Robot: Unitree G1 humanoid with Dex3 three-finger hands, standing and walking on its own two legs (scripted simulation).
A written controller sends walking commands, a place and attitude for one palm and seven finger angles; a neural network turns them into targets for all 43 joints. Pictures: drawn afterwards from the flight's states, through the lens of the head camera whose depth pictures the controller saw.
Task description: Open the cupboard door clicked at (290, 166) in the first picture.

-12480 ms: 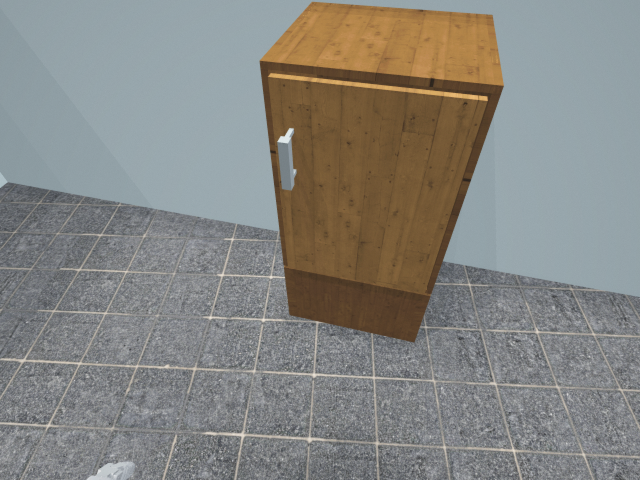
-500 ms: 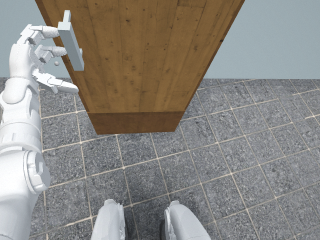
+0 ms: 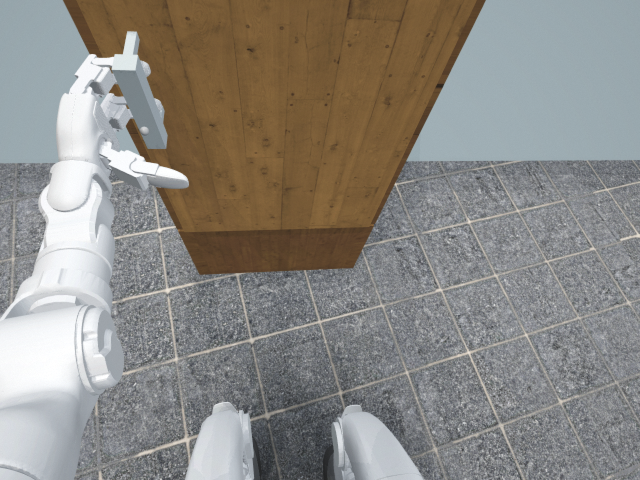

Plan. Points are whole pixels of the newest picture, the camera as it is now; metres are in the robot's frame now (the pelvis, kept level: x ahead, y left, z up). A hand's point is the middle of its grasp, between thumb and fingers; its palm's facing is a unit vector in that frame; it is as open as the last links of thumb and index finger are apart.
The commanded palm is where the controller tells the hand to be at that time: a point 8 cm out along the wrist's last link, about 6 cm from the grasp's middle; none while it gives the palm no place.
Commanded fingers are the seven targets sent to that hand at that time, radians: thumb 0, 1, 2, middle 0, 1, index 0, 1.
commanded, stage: slide the fingers in behind the handle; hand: left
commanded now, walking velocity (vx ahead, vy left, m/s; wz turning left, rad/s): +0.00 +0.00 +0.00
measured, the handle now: (145, 93) +0.57 +0.17 +0.08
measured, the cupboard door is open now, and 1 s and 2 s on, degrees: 0 0 6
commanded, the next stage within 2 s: close the thumb around the handle in 0.76 s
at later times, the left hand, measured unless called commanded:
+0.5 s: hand (165, 130) +0.52 +0.14 +0.07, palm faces +0.01 -1.00 -0.03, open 14.2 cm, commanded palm +0.50 +0.18 +0.07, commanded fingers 0.00 -0.50 0.30 -0.30 -1.20 -0.30 -1.20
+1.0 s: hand (165, 130) +0.52 +0.14 +0.07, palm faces +0.01 -1.00 -0.03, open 13.7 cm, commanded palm +0.50 +0.17 +0.07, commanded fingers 0.00 -0.05 0.49 -0.33 -1.25 -0.33 -1.25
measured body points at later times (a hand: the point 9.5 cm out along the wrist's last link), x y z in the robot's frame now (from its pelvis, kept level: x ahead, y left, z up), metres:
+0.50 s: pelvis +0.00 -0.01 +0.00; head +0.14 +0.01 +0.43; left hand +0.51 +0.20 +0.08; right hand +0.00 -0.27 -0.12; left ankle +0.05 +0.10 -0.63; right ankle -0.01 -0.12 -0.63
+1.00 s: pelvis +0.00 -0.01 +0.00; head +0.14 +0.01 +0.43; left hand +0.51 +0.20 +0.08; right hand +0.01 -0.27 -0.12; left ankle +0.05 +0.10 -0.63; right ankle -0.01 -0.12 -0.63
